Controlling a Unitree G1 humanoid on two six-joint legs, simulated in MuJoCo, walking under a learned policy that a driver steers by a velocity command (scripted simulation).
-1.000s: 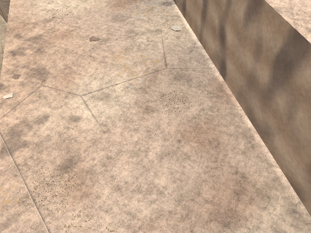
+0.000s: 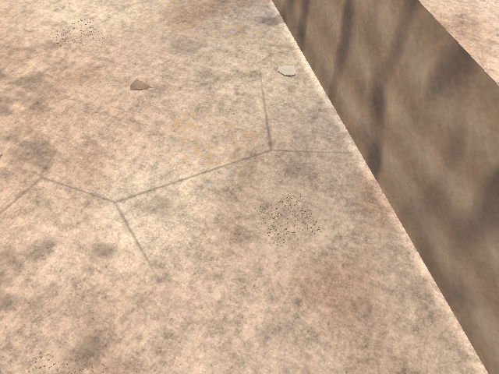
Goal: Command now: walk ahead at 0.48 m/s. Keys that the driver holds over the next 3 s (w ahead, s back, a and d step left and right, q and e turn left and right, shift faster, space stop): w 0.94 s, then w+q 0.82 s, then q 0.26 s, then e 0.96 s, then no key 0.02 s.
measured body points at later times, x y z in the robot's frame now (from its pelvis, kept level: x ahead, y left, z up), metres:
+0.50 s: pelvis +0.31 +0.07 +0.01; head +0.34 +0.09 +0.46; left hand +0.32 +0.32 -0.14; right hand +0.40 -0.18 -0.11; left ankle +0.37 +0.14 -0.72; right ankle +0.20 -0.06 -0.62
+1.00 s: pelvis +0.59 +0.05 +0.00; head +0.63 +0.05 +0.45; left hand +0.76 +0.28 -0.12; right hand +0.52 -0.18 -0.14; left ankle +0.40 +0.14 -0.66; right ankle +0.69 -0.01 -0.72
